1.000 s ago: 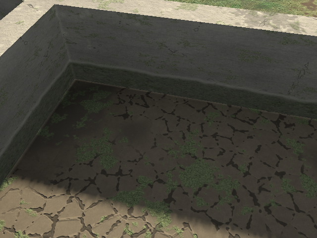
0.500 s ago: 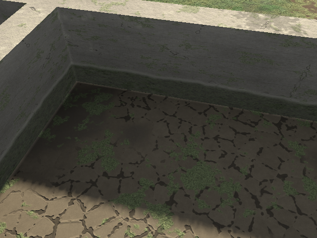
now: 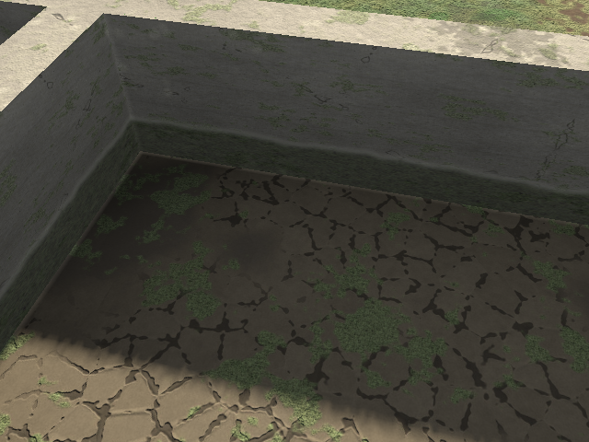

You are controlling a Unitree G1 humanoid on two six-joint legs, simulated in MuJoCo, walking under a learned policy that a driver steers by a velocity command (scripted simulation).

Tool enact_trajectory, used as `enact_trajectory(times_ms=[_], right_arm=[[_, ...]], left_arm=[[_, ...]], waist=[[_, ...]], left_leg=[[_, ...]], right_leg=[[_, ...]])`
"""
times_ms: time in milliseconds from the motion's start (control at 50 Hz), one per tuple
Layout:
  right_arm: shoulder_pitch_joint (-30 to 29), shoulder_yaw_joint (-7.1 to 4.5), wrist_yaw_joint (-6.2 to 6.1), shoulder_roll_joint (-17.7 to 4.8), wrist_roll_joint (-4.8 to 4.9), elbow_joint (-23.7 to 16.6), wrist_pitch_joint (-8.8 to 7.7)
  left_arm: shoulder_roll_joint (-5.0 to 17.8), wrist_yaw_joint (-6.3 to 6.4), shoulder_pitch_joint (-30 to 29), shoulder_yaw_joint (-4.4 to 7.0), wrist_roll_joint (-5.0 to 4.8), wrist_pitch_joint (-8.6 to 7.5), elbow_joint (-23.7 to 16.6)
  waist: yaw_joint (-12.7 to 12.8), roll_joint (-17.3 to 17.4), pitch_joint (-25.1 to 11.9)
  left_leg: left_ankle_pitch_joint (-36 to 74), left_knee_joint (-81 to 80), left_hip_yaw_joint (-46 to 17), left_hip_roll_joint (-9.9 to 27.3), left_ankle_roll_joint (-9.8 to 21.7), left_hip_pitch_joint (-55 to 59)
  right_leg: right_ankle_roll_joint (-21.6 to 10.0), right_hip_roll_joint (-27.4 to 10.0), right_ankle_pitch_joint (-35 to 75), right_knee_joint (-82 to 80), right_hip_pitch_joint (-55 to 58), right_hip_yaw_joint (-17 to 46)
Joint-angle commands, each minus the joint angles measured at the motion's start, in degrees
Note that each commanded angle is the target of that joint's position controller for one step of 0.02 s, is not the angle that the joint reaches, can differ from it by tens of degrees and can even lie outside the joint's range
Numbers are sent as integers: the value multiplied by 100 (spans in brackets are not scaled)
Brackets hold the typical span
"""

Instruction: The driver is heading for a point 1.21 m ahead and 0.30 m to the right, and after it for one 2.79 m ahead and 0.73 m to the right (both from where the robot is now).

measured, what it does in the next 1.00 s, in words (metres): stands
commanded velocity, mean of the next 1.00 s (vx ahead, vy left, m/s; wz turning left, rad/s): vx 0.50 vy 0.00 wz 0.00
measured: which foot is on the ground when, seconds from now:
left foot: down 0.00-1.00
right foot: down 0.00-1.00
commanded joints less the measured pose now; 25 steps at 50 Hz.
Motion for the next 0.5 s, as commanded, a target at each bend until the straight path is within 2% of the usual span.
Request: enact_trajectory(times_ms=[20,40,60,80,100,180,200,220,240,260,360,380,400,420,500], right_arm=[[-466,-87,-13,-331,-1,-528,-89],[-458,-87,-13,-333,-2,-527,-91],[-667,-89,63,-271,-66,-644,-115],[-290,-91,2,-315,-23,-481,-121],[-397,-90,-8,-333,1,-496,-113],[-463,-84,-15,-329,2,-533,-90],[-667,-84,62,-259,-64,-650,-114],[-285,-87,1,-307,-23,-485,-122],[-391,-86,-8,-327,1,-500,-114],[-437,-86,-15,-326,0,-522,-110],[-438,-82,-13,-327,-1,-535,-98],[-651,-82,62,-261,-66,-654,-121],[-268,-85,1,-309,-23,-488,-128],[-376,-84,-8,-328,1,-503,-119],[-442,-79,-15,-324,2,-539,-96]], left_arm=[[363,8,-306,98,5,-96,-491],[367,8,-301,99,5,-99,-489],[469,11,-466,114,1,-45,-589],[398,19,-262,117,14,-89,-471],[361,14,-297,99,3,-94,-499],[355,9,-316,94,3,-94,-492],[458,9,-474,111,3,-43,-593],[390,18,-266,114,16,-87,-473],[354,13,-299,97,4,-93,-500],[343,11,-324,93,3,-95,-502],[359,7,-304,94,6,-101,-490],[460,9,-473,110,4,-48,-591],[390,18,-265,113,15,-92,-472],[353,14,-299,95,3,-97,-499],[348,8,-317,90,5,-97,-492]], waist=[[11,14,-328],[10,5,-330],[-93,-107,-156],[-19,-54,-660],[4,-24,-443],[10,21,-318],[-92,-92,-157],[-19,-38,-660],[5,-10,-445],[12,9,-397],[8,9,-329],[-94,-105,-153],[-21,-51,-662],[2,-22,-444],[7,23,-317]], left_leg=[[1798,-680,-215,256,41,-701],[1793,-678,-212,255,42,-701],[2354,-443,-55,259,22,-697],[1871,-600,-168,240,24,-565],[1820,-644,-187,249,25,-666],[1806,-669,-206,263,40,-714],[2368,-434,-48,265,22,-702],[1876,-594,-164,246,25,-572],[1817,-639,-183,256,28,-673],[1805,-658,-196,264,35,-686],[1780,-663,-199,264,46,-716],[2352,-425,-42,268,25,-711],[1862,-583,-155,249,27,-577],[1810,-627,-173,258,28,-678],[1799,-654,-192,272,44,-726]], right_leg=[[-213,-106,1828,-270,767,94],[-216,-109,1843,-269,770,97],[-252,-268,2898,-255,553,232],[-244,-145,2078,-238,935,123],[-223,-117,1935,-255,836,94],[-212,-101,1815,-263,750,89],[-246,-258,2867,-246,538,224],[-238,-137,2045,-231,921,118],[-218,-111,1904,-247,824,90],[-210,-104,1829,-263,788,89],[-214,-103,1824,-253,749,96],[-249,-260,2883,-239,529,231],[-242,-138,2059,-223,916,123],[-223,-111,1918,-239,816,94],[-211,-96,1804,-247,731,89]])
